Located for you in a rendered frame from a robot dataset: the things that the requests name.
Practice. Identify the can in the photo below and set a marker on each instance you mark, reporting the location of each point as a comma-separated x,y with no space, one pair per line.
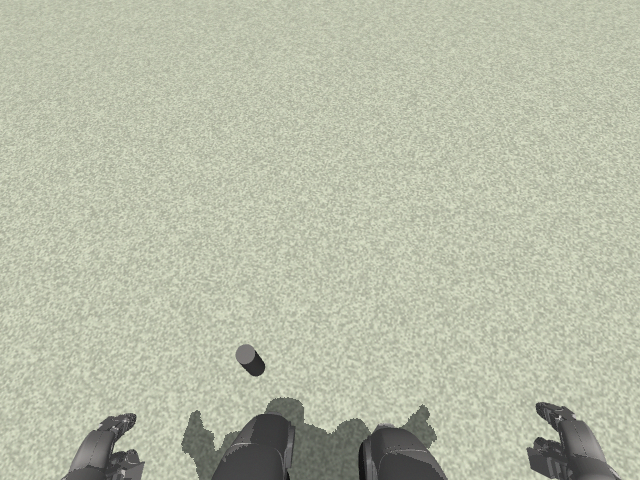
250,360

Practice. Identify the right robot hand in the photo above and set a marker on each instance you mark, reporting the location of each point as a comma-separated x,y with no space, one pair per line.
549,457

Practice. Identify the right robot arm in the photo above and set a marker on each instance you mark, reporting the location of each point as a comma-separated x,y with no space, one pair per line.
587,468

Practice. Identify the left robot hand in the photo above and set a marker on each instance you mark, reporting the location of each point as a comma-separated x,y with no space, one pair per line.
96,450

